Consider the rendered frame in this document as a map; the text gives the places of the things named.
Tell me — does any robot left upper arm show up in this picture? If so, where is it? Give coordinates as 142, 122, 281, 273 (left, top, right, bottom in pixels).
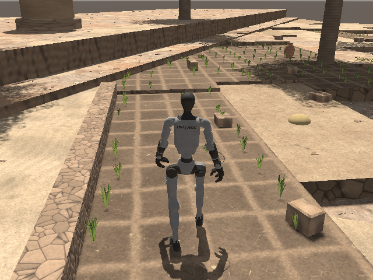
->
159, 117, 175, 148

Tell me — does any right robot forearm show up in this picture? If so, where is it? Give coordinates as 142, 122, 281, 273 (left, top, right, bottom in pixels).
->
209, 142, 222, 169

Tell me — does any robot right upper arm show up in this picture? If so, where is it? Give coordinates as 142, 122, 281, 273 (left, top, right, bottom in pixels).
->
199, 118, 214, 151

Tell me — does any left robot forearm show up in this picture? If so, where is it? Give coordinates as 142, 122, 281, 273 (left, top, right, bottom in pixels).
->
156, 140, 165, 159

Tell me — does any robot right thigh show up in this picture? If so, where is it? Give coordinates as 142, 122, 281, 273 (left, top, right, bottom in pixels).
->
194, 162, 206, 194

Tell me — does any robot left hand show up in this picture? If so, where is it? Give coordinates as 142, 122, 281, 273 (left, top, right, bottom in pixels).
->
155, 157, 169, 168

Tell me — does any left robot foot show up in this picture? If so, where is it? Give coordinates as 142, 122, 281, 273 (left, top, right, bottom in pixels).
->
170, 235, 181, 252

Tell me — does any robot right hand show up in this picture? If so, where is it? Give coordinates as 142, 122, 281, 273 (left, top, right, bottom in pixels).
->
210, 167, 224, 182

